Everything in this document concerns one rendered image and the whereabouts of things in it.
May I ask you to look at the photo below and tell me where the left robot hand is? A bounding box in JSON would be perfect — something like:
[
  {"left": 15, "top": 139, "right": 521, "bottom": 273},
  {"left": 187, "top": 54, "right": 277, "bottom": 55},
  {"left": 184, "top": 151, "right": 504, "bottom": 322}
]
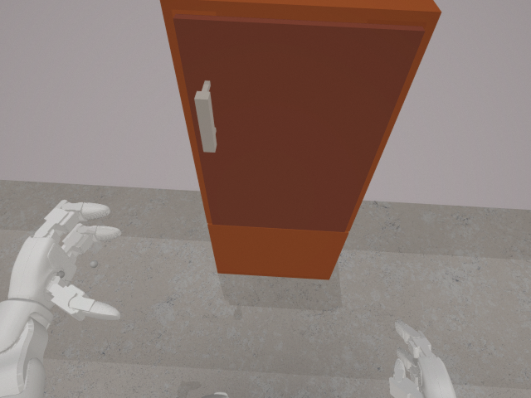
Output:
[{"left": 8, "top": 200, "right": 121, "bottom": 321}]

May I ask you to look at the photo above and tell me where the robot left forearm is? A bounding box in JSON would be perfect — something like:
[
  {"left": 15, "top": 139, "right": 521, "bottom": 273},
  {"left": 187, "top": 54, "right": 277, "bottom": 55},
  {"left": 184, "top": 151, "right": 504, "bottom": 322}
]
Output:
[{"left": 0, "top": 298, "right": 54, "bottom": 398}]

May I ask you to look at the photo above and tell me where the handle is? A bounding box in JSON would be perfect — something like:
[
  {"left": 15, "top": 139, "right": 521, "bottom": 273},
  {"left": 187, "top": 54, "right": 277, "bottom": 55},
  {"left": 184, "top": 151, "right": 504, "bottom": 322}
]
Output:
[{"left": 194, "top": 80, "right": 217, "bottom": 153}]

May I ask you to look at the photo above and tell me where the cupboard door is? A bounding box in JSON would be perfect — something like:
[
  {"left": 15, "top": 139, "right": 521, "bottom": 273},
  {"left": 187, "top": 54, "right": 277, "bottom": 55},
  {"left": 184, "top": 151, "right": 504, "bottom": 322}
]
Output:
[{"left": 173, "top": 14, "right": 425, "bottom": 232}]

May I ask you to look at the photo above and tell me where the right robot hand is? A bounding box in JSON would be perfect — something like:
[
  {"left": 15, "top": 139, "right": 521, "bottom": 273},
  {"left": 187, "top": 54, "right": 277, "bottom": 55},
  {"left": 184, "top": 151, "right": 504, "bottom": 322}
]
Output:
[{"left": 389, "top": 320, "right": 456, "bottom": 398}]

